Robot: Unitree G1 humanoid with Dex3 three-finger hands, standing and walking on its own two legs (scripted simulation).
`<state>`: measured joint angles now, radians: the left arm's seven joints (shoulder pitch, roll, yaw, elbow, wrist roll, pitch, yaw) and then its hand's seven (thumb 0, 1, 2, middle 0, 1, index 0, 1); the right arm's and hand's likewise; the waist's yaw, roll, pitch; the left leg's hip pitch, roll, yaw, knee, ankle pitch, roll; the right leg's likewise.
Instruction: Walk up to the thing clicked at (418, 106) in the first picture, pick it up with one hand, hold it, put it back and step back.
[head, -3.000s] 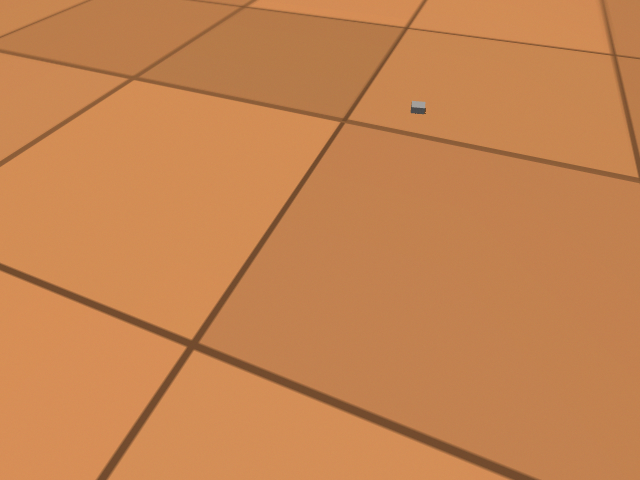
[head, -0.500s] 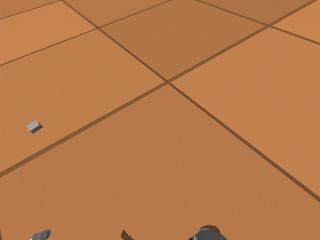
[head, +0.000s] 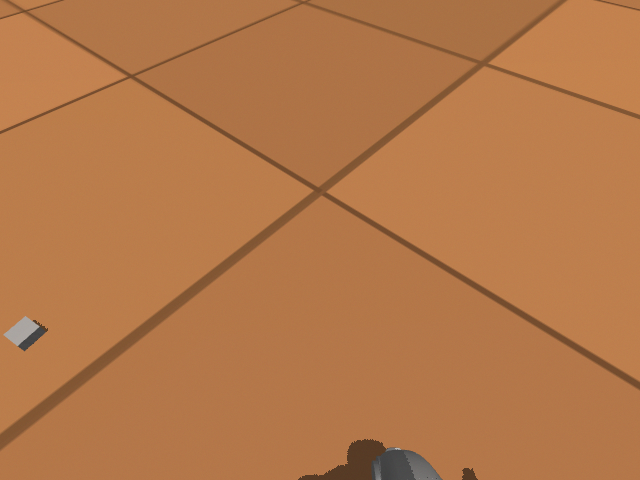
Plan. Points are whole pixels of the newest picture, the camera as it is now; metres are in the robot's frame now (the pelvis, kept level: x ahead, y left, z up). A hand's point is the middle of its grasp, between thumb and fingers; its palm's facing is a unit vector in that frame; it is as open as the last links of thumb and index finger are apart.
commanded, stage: walk up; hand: left
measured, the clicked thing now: (25, 333) +0.76 +0.96 -0.73
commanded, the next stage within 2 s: none
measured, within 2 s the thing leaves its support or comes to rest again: neither
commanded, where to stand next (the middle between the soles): +0.31 +0.98 m, yaw -36 degrees
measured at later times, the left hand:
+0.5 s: hand out of the picture +0.22 +0.52 -0.11, palm faces -0.16 -0.76 -0.63, open 7.4 cm
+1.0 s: hand out of the picture +0.34 +0.66 -0.12, palm faces -0.27 -0.77 -0.58, open 7.4 cm
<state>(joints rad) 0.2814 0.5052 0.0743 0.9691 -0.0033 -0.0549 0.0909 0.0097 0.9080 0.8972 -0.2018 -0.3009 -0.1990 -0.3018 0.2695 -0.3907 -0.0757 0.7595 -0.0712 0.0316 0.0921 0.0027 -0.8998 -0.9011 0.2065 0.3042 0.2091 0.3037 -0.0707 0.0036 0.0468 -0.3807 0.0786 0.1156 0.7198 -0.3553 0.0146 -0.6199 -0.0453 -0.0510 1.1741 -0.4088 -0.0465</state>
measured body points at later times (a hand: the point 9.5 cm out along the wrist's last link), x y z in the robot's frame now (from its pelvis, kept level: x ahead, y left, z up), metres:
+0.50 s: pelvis +0.11 +0.21 -0.02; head +0.13 +0.16 +0.42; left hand +0.23 +0.56 -0.08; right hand +0.18 -0.15 -0.13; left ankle +0.18 +0.40 -0.70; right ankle +0.12 -0.02 -0.72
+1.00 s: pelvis +0.17 +0.41 -0.02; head +0.19 +0.35 +0.42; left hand +0.35 +0.70 -0.09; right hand +0.14 +0.08 -0.15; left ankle +0.21 +0.51 -0.65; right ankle +0.21 +0.27 -0.72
